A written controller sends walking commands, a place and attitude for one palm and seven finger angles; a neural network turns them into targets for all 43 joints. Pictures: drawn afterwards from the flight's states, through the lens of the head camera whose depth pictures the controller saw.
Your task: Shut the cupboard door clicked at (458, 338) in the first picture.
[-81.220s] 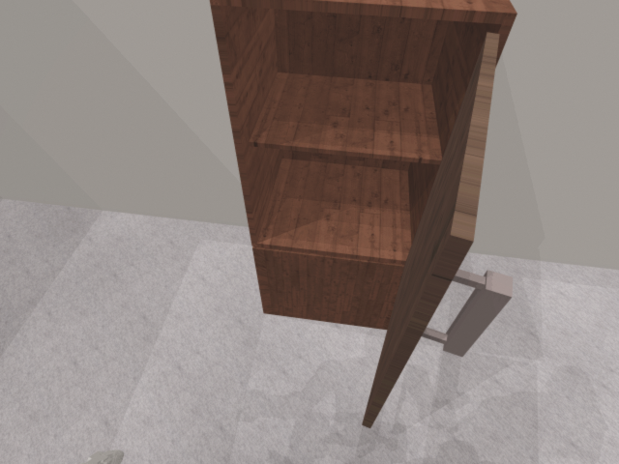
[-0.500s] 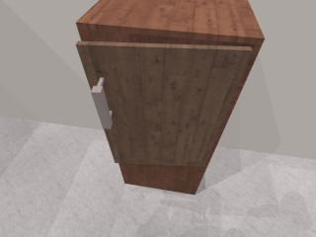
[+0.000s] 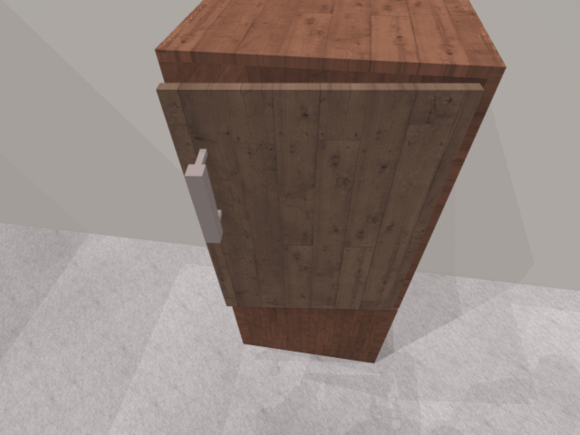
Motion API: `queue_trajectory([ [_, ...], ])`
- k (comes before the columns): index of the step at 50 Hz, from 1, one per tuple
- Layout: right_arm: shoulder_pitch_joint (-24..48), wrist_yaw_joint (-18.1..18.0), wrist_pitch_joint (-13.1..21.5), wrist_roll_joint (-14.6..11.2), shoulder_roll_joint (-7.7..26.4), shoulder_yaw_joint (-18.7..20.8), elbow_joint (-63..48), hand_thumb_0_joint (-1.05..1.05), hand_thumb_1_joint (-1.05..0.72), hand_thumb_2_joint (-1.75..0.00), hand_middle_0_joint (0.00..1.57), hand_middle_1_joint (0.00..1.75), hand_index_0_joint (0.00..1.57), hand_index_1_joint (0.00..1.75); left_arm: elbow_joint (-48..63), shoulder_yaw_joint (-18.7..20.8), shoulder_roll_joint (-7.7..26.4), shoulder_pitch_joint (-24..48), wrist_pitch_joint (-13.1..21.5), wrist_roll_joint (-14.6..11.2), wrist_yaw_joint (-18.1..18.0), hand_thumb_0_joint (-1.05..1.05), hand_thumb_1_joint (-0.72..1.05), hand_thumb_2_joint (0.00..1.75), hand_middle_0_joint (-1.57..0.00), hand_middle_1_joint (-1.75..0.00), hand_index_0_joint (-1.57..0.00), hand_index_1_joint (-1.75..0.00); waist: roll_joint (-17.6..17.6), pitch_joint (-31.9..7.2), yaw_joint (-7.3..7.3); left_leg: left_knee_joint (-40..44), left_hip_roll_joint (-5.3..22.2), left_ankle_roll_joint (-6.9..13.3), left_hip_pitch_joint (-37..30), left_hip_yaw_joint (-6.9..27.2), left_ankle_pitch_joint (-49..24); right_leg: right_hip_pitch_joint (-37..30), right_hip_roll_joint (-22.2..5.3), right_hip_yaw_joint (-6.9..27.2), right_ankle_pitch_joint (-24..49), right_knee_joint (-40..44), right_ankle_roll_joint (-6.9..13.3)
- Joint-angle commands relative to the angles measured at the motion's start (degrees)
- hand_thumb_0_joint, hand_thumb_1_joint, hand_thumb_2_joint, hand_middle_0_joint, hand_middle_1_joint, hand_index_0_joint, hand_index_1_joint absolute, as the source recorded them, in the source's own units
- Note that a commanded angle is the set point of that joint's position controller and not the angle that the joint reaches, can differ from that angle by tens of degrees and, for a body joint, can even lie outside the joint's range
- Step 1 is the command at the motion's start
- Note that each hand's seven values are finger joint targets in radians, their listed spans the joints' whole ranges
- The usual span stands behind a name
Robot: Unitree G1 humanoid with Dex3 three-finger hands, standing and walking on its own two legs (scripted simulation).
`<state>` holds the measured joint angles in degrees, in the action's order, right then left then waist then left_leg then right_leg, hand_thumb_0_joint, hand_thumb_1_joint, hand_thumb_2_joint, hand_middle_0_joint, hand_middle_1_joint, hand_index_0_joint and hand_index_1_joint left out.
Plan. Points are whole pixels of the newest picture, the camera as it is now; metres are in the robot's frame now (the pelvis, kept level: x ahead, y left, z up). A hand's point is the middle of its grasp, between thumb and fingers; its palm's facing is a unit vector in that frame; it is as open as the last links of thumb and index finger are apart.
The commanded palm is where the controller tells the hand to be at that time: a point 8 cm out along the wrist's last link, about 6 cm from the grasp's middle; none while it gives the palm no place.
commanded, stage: look again from close up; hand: left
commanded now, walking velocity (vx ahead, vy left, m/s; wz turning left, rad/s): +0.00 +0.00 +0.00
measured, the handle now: (208, 197) +0.45 +0.16 +0.08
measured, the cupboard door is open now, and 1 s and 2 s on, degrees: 7 7 7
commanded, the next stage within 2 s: raise the hand and make a fist in 0.22 s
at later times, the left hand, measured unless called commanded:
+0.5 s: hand (167, 392) +0.18 +0.18 -0.03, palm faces +0.23 -0.96 -0.12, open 7.2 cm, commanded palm +0.11 +0.23 -0.05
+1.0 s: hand (162, 414) +0.15 +0.17 -0.01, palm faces -0.03 -1.00 -0.04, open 4.9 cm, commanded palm +0.12 +0.23 +0.00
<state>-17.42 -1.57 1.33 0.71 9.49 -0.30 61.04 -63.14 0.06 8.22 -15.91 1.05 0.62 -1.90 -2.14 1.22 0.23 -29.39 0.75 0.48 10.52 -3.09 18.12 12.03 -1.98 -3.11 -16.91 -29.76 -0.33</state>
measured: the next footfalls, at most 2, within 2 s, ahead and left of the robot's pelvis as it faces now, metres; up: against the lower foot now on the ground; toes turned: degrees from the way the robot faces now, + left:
none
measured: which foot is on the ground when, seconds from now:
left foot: down 0.00-1.00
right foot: down 0.00-1.00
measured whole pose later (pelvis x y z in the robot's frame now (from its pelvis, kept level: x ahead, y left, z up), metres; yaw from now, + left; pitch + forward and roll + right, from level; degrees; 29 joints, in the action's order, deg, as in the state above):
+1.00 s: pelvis -0.06 -0.02 -0.07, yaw +2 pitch +9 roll -2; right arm -13.4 -4.2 15.3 -2.2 10.9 -2.6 30.9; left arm 1.9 9.3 14.5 -19.3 18.1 -16.8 19.0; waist -1.9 -4.5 -1.2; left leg -63.1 2.7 -1.3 44.9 2.3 27.5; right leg 43.5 -1.4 -7.2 -25.9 -60.1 2.0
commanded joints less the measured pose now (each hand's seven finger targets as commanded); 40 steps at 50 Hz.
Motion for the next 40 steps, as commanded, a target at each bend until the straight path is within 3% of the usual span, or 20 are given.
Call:
queue_trajectory([
  [1,-2.9,-0.1,0.9,0.2,4.7,0.3,-1.7,0.0,-0.9,-0.9,0.2,0.3,0.2,0.3,2.1,0.6,5.7,-3.0,0.1,0.0,-0.3,0.0,0.9,0.9,-0.2,-0.3,-0.2,-0.3,0.9,3.7,-0.63,9.0,5.2,2.0,4.1,6.1,-10.7,-1.0,-3.1,3.5,6.2,4.1,2.4],
  [15,-2.5,-0.3,0.8,0.0,4.9,0.2,0.7,0.0,-0.9,-0.9,0.2,0.3,0.2,0.3,1.9,0.9,7.0,-1.9,0.1,0.0,-0.4,0.0,0.9,0.9,-0.2,-0.3,-0.2,-0.3,2.5,1.7,-0.61,8.1,4.8,1.5,-0.1,4.3,-17.6,-2.8,-4.3,3.5,14.1,4.0,2.3],
  [16,2.6,0.2,0.8,-0.7,7.4,1.2,-2.9,0.0,-0.9,-0.9,0.2,0.3,0.2,0.3,-0.2,0.9,8.1,-7.1,1.2,0.5,-2.6,0.0,0.9,0.9,-0.2,-0.3,-0.2,-0.3,14.8,1.9,-2.64,-4.3,6.3,0.0,4.4,3.3,-21.9,-3.0,-7.2,6.7,38.5,5.2,0.9],
  [17,-2.8,-6.0,12.5,-0.3,19.3,4.2,-16.7,0.0,-0.9,-0.9,0.2,0.3,0.2,0.3,92.3,26.0,44.1,46.2,18.2,-6.0,-2.9,0.0,0.9,0.9,-0.2,-0.3,-0.2,-0.3,3.9,-20.4,6.3,-7.1,4.2,1.3,-15.3,1.5,-33.5,-0.7,-1.6,3.2,33.0,-5.6,0.8],
  [18,2.4,-5.9,16.4,-3.2,11.6,1.0,-17.8,0.0,-0.9,-0.9,0.2,0.3,0.2,0.3,70.6,2.4,12.0,2.0,12.4,-6.5,-2.8,0.0,0.9,0.9,-0.22,-0.32,-0.22,-0.32,-19.8,-28.3,0.91,-1.3,2.1,0.5,-17.5,4.1,-39.0,4.2,1.8,-0.8,17.4,-10.8,1.2],
  [19,5.0,-4.5,18.8,-2.3,9.2,1.7,-19.7,0.0,-0.9,-0.9,0.2,0.3,0.2,0.3,71.9,-1.5,-1.3,-8.9,5.0,-10.3,-3.0,0.0,0.9,0.9,-0.24,-0.34,-0.24,-0.34,-21.6,-23.3,-1.32,1.2,2.3,-2.0,-12.0,3.7,-47.4,4.2,1.5,-3.0,7.1,-8.6,1.2],
  [20,3.1,-3.2,20.5,-3.1,9.2,2.4,-17.6,0.0,-0.9,-0.9,0.2,0.3,0.2,0.3,65.8,-0.1,1.4,-4.0,5.3,-8.9,-4.0,0.0,0.9,0.9,-0.25,-0.36,-0.25,-0.36,-6.8,-9.8,2.29,-0.4,2.6,-2.1,-3.2,5.4,-39.2,8.5,1.2,-2.6,7.5,-6.7,0.7],
  [21,3.6,-2.3,20.7,-2.3,10.8,4.3,-19.4,0.0,-0.9,-0.9,0.2,0.3,0.2,0.3,63.4,3.4,2.4,-2.6,7.2,-8.8,-3.2,0.0,0.9,0.9,-0.27,-0.38,-0.27,-0.38,-2.3,-2.6,2.44,-2.6,1.2,-2.0,3.8,5.9,-29.2,11.8,1.1,-3.3,9.2,-4.0,0.6],
  [22,3.9,-1.7,20.8,-1.5,11.7,5.0,-21.2,0.0,-0.9,-0.9,0.2,0.3,0.2,0.3,61.1,7.0,5.0,-5.1,10.6,-8.9,-1.6,0.0,0.9,0.9,-0.29,-0.4,-0.29,-0.4,5.1,-1.7,2.1,-5.4,0.3,-1.4,9.3,5.6,-22.0,13.9,0.9,-3.8,11.0,-4.7,0.7],
  [23,5.0,-1.2,20.7,-0.9,11.2,5.5,-23.3,0.0,-0.9,-0.9,0.2,0.3,0.2,0.3,56.7,7.9,3.3,-12.2,14.5,-9.8,0.8,0.0,0.9,0.9,-0.31,-0.42,-0.31,-0.42,13.5,-2.8,0.16,-7.9,-0.6,-1.0,14.3,4.8,-16.5,15.6,1.3,-4.0,9.8,-7.2,0.6],
  [25,7.0,0.3,20.5,-0.7,9.8,6.1,-26.7,0.0,-0.9,-0.9,0.2,0.3,0.2,0.3,50.8,9.7,1.0,-21.7,23.2,-12.0,7.6,0.0,0.9,0.9,-0.35,-0.46,-0.35,-0.46,15.9,-5.5,-3.41,-13.3,-2.1,-1.7,21.2,3.2,-13.2,17.0,1.0,-3.0,11.3,-13.4,1.1],
  [27,8.7,1.4,19.6,-0.4,9.9,6.7,-29.4,0.0,-0.9,-0.9,0.2,0.3,0.2,0.3,51.6,12.7,2.9,-23.0,33.1,-14.7,15.6,0.0,0.9,0.9,-0.38,-0.5,-0.38,-0.5,15.0,-9.7,-4.76,-19.3,-3.0,-2.1,28.2,1.9,-9.0,18.6,0.4,-0.3,11.5,-19.3,1.3],
  [28,9.4,1.7,19.5,-0.6,10.2,6.9,-30.9,0.0,-0.9,-0.9,0.2,0.3,0.2,0.3,52.9,14.3,5.3,-21.3,37.4,-15.6,19.8,0.0,0.9,0.9,-0.4,-0.52,-0.4,-0.52,12.5,-11.5,-4.5,-22.3,-3.2,-2.1,30.9,1.7,-7.0,19.8,-0.2,1.8,10.2,-21.1,1.5],
  [29,9.0,1.9,18.8,-1.0,10.3,7.1,-32.5,0.0,-0.9,-0.9,0.2,0.3,0.2,0.3,52.0,17.0,8.2,-21.7,38.2,-16.1,22.3,0.0,0.9,0.9,-0.42,-0.54,-0.42,-0.54,7.4,-12.6,-5.39,-23.8,-3.3,-1.6,32.1,1.1,-6.5,19.5,-0.9,4.1,9.6,-21.7,2.0],
  [30,10.3,1.8,18.2,-1.4,10.9,6.9,-35.3,0.0,-0.9,-0.9,0.2,0.3,0.2,0.3,55.5,17.5,9.8,-19.3,37.2,-17.4,23.9,0.0,0.9,0.9,-0.44,-0.56,-0.44,-0.56,4.0,-15.2,-5.67,-24.6,-3.8,-1.1,32.8,0.2,-4.3,19.4,-1.2,5.7,4.8,-21.1,2.1],
  [32,11.7,0.5,17.0,-2.5,11.1,6.4,-39.7,0.0,-0.9,-0.9,0.2,0.3,0.2,0.3,62.1,17.9,11.3,-13.3,32.8,-19.8,24.6,0.0,0.9,0.9,-0.47,-0.6,-0.47,-0.6,3.2,-15.6,-4.74,-25.8,-4.1,-0.3,34.5,-0.4,1.2,20.8,-1.4,9.0,-7.6,-17.5,1.5],
  [34,10.2,-0.7,16.6,-2.7,11.0,5.7,-41.4,0.0,-0.9,-0.9,0.2,0.3,0.2,0.3,70.4,17.1,12.5,-3.4,30.9,-20.6,22.9,0.0,0.9,0.9,-0.51,-0.64,-0.51,-0.64,2.3,-14.7,-2.1,-27.4,-3.1,0.4,35.4,1.0,5.6,25.1,-1.0,10.5,-18.2,-15.5,1.1],
  [36,8.0,-1.7,16.9,-2.5,10.7,5.3,-41.4,0.0,-0.9,-0.9,0.2,0.3,0.2,0.3,78.4,16.9,13.7,1.4,32.0,-20.0,20.7,0.0,0.9,0.9,-0.55,-0.68,-0.55,-0.68,1.6,-17.2,-0.29,-29.1,-2.0,0.9,34.3,1.9,6.2,25.5,-0.7,11.3,-20.4,-15.0,0.9],
  [39,6.9,-3.0,17.7,-2.1,11.2,3.9,-40.3,0.0,-0.9,-0.9,0.2,0.3,0.2,0.3,84.4,11.8,12.7,7.8,33.5,-18.7,19.9,0.0,0.9,0.9,-0.6,-0.74,-0.6,-0.74,-0.2,-16.1,2.7,-29.8,-1.0,1.5,33.2,3.3,6.8,28.9,0.6,9.4,-19.9,-16.2,1.3],
  [40,6.4,-3.4,17.9,-2.4,11.4,3.7,-39.4,0.0,-0.9,-0.9,0.2,0.3,0.2,0.3,82.0,11.9,13.1,6.2,32.7,-18.3,20.2,0.0,0.9,0.9,-0.62,-0.76,-0.62,-0.76,-0.3,-15.8,2.56,-29.1,-0.7,1.3,33.0,3.7,7.6,29.2,1.0,8.5,-20.1,-16.5,1.4],
])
